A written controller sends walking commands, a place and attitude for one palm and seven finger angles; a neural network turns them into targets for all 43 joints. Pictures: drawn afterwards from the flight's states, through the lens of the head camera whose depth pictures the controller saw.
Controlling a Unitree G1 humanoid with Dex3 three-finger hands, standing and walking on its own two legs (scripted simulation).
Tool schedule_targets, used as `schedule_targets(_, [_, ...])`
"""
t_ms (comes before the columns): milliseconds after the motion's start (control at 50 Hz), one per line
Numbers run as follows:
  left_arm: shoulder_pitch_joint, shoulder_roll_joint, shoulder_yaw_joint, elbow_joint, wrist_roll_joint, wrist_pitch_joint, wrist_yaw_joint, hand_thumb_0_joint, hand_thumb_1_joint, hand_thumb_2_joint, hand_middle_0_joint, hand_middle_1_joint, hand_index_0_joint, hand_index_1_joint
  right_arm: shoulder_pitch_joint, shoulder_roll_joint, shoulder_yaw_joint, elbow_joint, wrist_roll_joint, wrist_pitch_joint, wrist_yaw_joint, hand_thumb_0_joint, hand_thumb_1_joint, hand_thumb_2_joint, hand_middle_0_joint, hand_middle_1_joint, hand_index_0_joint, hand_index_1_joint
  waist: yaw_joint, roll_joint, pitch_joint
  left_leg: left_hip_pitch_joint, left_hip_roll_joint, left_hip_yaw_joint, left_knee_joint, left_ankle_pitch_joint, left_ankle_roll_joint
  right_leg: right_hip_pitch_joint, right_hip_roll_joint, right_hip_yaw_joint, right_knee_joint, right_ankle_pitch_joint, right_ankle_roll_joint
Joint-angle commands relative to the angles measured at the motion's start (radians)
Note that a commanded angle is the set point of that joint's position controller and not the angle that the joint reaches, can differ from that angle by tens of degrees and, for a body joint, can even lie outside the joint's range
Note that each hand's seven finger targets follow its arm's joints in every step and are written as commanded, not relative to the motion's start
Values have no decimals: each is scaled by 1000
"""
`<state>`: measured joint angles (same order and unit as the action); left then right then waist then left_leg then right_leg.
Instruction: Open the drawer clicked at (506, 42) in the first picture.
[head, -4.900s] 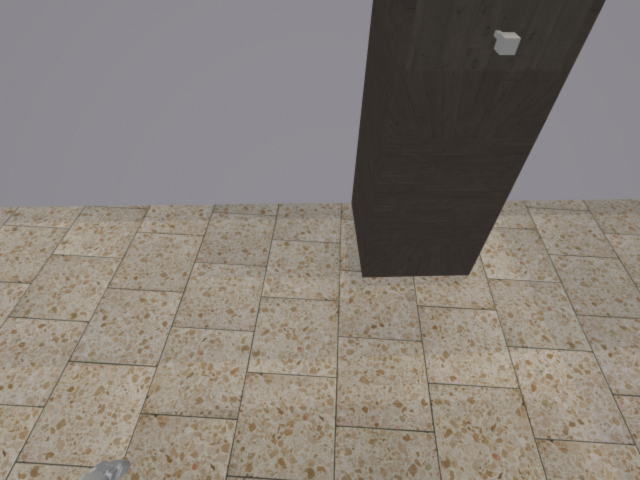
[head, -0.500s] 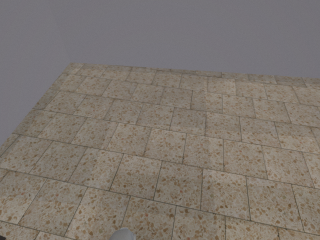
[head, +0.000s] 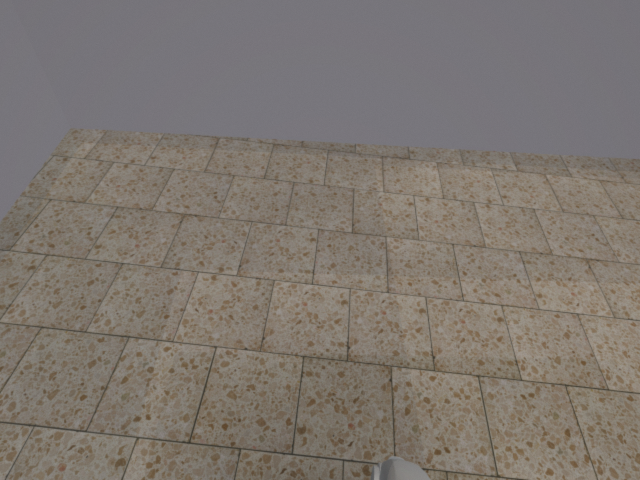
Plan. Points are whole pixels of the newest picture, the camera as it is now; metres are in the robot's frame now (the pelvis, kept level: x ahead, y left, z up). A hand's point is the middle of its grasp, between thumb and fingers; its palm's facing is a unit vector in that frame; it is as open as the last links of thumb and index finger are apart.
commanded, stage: turn to face it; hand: left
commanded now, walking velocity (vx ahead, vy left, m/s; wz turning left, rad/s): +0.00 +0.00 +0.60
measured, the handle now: out of the picture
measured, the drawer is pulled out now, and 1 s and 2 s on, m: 0.00 0.00 0.00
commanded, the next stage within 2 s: none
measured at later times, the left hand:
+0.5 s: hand out of the picture +0.10 +0.21 -0.19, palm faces +0.30 -0.94 -0.19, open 7.2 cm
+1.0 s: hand out of the picture +0.01 +0.27 -0.17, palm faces +0.53 -0.81 -0.25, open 7.3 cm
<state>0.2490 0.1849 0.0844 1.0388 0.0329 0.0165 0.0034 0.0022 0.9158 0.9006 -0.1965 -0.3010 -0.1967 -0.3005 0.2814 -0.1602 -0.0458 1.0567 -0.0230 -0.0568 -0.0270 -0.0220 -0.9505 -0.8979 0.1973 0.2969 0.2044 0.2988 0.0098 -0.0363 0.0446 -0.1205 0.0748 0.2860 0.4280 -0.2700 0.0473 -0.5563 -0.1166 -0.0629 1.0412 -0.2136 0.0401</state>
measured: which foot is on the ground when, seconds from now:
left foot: down 0.00-0.18, up 0.20-0.50, down 0.52-1.00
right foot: up 0.00-0.14, down 0.16-0.52, up 0.54-1.00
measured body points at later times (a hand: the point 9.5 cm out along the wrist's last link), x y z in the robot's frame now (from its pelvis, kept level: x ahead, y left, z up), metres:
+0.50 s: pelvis +0.05 +0.01 -0.02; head +0.06 +0.03 +0.42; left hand +0.09 +0.26 -0.17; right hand +0.16 -0.23 -0.16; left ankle +0.05 +0.11 -0.73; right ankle +0.10 -0.14 -0.74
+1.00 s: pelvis +0.04 +0.04 +0.00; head +0.06 +0.07 +0.45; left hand -0.02 +0.31 -0.15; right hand +0.21 -0.15 -0.14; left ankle +0.06 +0.11 -0.74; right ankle +0.10 -0.14 -0.68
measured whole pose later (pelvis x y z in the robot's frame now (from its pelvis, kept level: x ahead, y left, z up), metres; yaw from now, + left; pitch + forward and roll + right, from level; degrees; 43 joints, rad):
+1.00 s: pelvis +0.04 +0.04 +0.00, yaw +32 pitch +2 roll -2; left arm 0.15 0.25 0.08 0.92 0.02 0.07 0.02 0.00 0.91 0.90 -0.20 -0.30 -0.20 -0.30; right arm 0.22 -0.19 -0.06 0.92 -0.02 0.04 0.01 0.00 -0.91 -0.90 0.20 0.30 0.21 0.30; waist -0.03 0.00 0.05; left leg -0.32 -0.09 -0.07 0.42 -0.12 0.10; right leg -0.43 -0.06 0.02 0.96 -0.39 0.10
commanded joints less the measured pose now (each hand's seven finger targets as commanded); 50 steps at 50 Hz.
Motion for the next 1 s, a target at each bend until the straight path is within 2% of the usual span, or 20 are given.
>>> schedule_targets(0, [8,-36,-30,-40,-7,-22,4,0,900,900,-200,-300,-200,-300,85,-92,-9,0,-2,-9,2,0,-900,-900,200,300,200,300,-20,188,26,-47,210,-138,-114,638,86,132,24,-52,-288,20,7])
schedule_targets(40, [-26,-22,-34,-48,-7,-28,12,0,900,900,-200,-300,-200,-300,111,-101,-13,16,-1,5,1,0,-900,-900,200,300,200,300,-32,195,1,-26,209,-185,-62,639,80,198,46,-67,-380,0,10])
schedule_targets(100, [9,29,-22,-49,-11,-38,17,0,900,900,-200,-300,-200,-300,93,-113,-21,8,2,29,5,0,-900,-900,200,300,200,300,10,157,-34,-49,176,-224,50,494,24,332,39,-73,-579,120,14])
schedule_targets(120, [46,76,-12,-40,-9,-48,22,0,900,900,-200,-300,-200,-300,102,-87,-21,0,8,31,10,0,-900,-900,200,300,200,300,23,74,-81,-140,131,-195,138,367,-19,479,-35,-13,-596,329,-2])
schedule_targets(140, [107,154,2,-27,-3,-57,34,0,900,900,-200,-300,-200,-300,117,-36,-13,-20,13,34,16,0,-900,-900,200,300,200,300,43,-115,-149,-328,33,-116,314,39,-70,664,-244,157,-580,626,-68])
schedule_targets(160, [151,208,13,-28,-10,-54,32,0,900,900,-200,-300,-200,-300,108,-32,-16,-50,18,48,12,0,-900,-900,200,300,200,300,55,-204,-188,-376,-20,-153,512,-374,-89,665,-392,220,-621,772,-185])
schedule_targets(180, [112,189,11,-43,-13,-47,40,0,900,900,-200,-300,-200,-300,75,-42,-19,-58,19,67,6,0,-900,-900,200,300,200,300,56,-178,-159,-386,-4,-236,644,-386,-86,597,-394,194,-649,719,-224])
schedule_targets(200, [55,167,12,-59,-12,-48,45,0,900,900,-200,-300,-200,-300,64,-40,-21,-53,15,77,11,0,-900,-900,200,300,200,300,43,-214,-138,-417,19,-253,711,-335,-93,547,-355,158,-673,606,-208])
schedule_targets(240, [-24,127,-3,-88,-14,-38,45,0,900,900,-200,-300,-200,-300,59,-50,-31,-49,10,88,23,0,-900,-900,200,300,200,300,5,-147,-82,-422,30,-245,763,-242,-104,459,-293,54,-691,427,-162])
schedule_targets(300, [-91,122,1,-118,-5,-33,48,0,900,900,-200,-300,-200,-300,78,-32,-36,-61,6,103,37,0,-900,-900,200,300,200,300,-32,-146,-40,-366,37,-216,669,-186,-112,331,-268,-56,-721,216,-129])
schedule_targets(440, [-117,177,27,-157,1,-8,38,0,900,900,-200,-300,-200,-300,24,-72,-49,-141,2,98,51,0,-900,-900,200,300,200,300,-38,-168,-5,-250,16,-137,332,-92,-105,258,-276,-128,-600,39,-101])
schedule_targets(460, [-123,176,28,-165,-5,-2,34,0,900,900,-200,-300,-200,-300,61,-97,-54,-137,0,93,51,0,-900,-900,200,300,200,300,-59,-105,-34,-185,1,-128,232,-6,-104,253,-254,-155,-512,11,-79])
schedule_targets(480, [-123,148,23,-176,-13,7,31,0,900,900,-200,-300,-200,-300,116,-146,-66,-130,-2,84,53,0,-900,-900,200,300,200,300,-87,89,-54,-97,33,-217,86,84,-86,183,-202,-170,-339,-76,-40])
schedule_targets(500, [-117,84,13,-215,-23,17,21,0,900,900,-200,-300,-200,-300,148,-257,-91,-139,-7,74,46,0,-900,-900,200,300,200,300,-106,435,-22,-70,251,-595,-77,258,12,-45,-47,-187,-80,-404,49])
schedule_targets(520, [-178,77,5,-255,-15,23,20,0,900,900,-200,-300,-200,-300,161,-322,-99,-140,-11,70,36,0,-900,-900,200,300,200,300,-128,426,-30,-118,373,-750,-166,269,106,-77,-1,-62,121,-470,47])
schedule_targets(540, [-182,88,10,-246,-9,29,18,0,900,900,-200,-300,-200,-300,107,-314,-95,-145,-9,67,26,0,-900,-900,200,300,200,300,-97,320,-41,-134,353,-710,-181,156,112,-87,-31,23,189,-368,31])
schedule_targets(580, [-167,98,22,-221,-6,23,8,0,900,900,-200,-300,-200,-300,-10,-252,-74,-187,-3,61,15,0,-900,-900,200,300,200,300,-56,280,-60,-133,241,-634,-154,65,37,-115,-24,55,242,-200,37])
schedule_targets(620, [-97,119,28,-184,-4,19,1,0,900,900,-200,-300,-200,-300,-62,-227,-59,-211,-1,50,10,0,-900,-900,200,300,200,300,-28,186,-106,-73,170,-534,-128,156,21,-79,-14,62,219,-101,49])
schedule_targets(680, [-70,132,26,-169,-11,19,4,0,900,900,-200,-300,-200,-300,-41,-233,-61,-209,7,45,8,0,-900,-900,200,300,200,300,-28,119,-156,18,157,-510,-123,268,44,-65,-3,73,173,-71,61])
schedule_targets(980, [-132,145,16,-209,-18,20,23,0,900,900,-200,-300,-200,-300,-2,-253,-79,-185,-1,76,20,0,-900,-900,200,300,200,300,-66,147,-99,-25,128,-757,-159,75,119,47,59,103,-129,-201,50])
